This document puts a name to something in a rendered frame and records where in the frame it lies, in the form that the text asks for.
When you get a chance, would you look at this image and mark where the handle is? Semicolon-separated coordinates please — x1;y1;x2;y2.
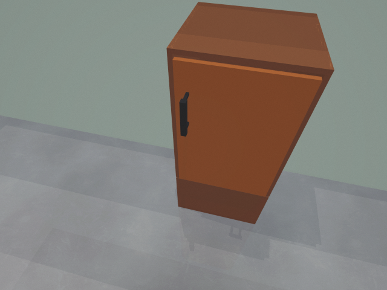
180;92;189;137

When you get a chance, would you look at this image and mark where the cupboard door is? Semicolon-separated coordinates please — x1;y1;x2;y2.
172;57;322;196

